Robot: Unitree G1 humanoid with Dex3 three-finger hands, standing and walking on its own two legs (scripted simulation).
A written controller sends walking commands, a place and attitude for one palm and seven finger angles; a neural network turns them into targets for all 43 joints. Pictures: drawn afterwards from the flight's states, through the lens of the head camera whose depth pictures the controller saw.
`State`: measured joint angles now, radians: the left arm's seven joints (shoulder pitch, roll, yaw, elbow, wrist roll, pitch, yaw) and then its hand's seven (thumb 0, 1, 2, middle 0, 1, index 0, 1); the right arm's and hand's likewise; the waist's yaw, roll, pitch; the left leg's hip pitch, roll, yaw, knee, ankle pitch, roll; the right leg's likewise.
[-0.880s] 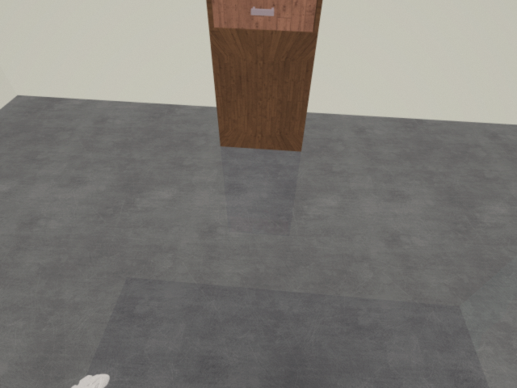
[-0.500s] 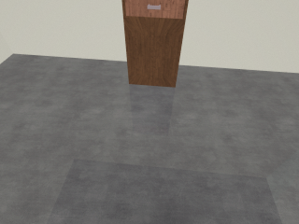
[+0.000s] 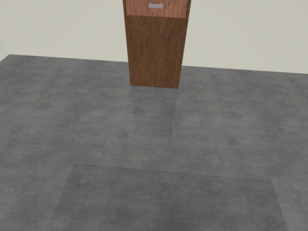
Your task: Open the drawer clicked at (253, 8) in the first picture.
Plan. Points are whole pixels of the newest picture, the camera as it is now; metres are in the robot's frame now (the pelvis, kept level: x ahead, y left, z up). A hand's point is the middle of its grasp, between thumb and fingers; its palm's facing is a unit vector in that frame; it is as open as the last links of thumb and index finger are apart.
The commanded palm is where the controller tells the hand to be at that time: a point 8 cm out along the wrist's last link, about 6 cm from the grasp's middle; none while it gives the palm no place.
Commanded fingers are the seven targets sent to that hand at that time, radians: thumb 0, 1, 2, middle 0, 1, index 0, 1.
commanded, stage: look at it before walking up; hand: left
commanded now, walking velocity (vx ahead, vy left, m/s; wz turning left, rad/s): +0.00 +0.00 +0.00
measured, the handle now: (156, 5) +1.59 +0.08 +0.02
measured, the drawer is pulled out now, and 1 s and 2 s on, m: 0.00 0.00 0.00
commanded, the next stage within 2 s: walk to a spot facing it in 0.56 s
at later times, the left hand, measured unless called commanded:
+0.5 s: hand out of the picture +0.08 +0.25 -0.15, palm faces -0.02 -0.94 -0.33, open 7.4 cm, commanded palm none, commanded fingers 0.00 0.90 0.90 -0.20 -0.30 -0.20 -0.30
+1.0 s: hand out of the picture +0.05 +0.19 -0.19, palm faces -0.04 -0.98 -0.18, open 7.4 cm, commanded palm none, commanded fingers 0.00 0.90 0.90 -0.20 -0.30 -0.20 -0.30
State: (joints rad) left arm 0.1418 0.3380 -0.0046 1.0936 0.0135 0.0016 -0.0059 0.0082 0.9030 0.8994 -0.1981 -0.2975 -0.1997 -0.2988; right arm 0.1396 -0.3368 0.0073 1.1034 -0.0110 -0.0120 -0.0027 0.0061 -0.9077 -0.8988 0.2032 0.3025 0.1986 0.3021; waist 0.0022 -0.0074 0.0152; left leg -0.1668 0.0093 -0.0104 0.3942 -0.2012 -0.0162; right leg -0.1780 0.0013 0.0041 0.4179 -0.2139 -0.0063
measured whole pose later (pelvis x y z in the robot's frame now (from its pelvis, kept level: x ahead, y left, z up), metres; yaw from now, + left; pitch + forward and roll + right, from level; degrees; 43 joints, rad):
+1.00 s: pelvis +0.07 +0.00 -0.02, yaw -4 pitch +0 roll +1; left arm 0.36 0.22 0.01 1.11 0.03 0.01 -0.02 0.01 0.91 0.90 -0.20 -0.30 -0.20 -0.30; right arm 0.31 -0.20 0.00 1.12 -0.02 -0.02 0.00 0.00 -0.91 -0.90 0.20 0.30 0.20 0.30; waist 0.01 -0.03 -0.03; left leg -0.15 0.02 0.06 0.56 -0.42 -0.01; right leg -0.22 0.01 0.04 0.65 -0.41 -0.02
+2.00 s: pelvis +0.50 -0.03 +0.00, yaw -12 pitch -1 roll +1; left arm 0.19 0.18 0.07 1.03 0.04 0.02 -0.02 0.01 0.92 0.90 -0.19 -0.30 -0.19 -0.30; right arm 0.43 -0.13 -0.03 1.13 -0.02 -0.09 -0.02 0.00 -0.92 -0.90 0.20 0.30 0.19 0.30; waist -0.03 -0.03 0.03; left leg -0.01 -0.02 0.24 0.29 -0.27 0.06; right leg -0.60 -0.14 -0.06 0.84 -0.11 0.02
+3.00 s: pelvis +0.81 -0.12 -0.01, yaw -4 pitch -1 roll +1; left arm 0.30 0.15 0.05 1.04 0.04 -0.01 0.00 0.01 0.91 0.90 -0.19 -0.30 -0.19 -0.30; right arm 0.28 -0.17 -0.05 1.06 -0.02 -0.01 -0.01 0.00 -0.93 -0.90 0.20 0.30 0.20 0.30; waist 0.00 0.02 -0.02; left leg -0.28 0.00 0.12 0.49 -0.20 0.05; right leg -0.29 -0.09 -0.11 0.64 -0.37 0.02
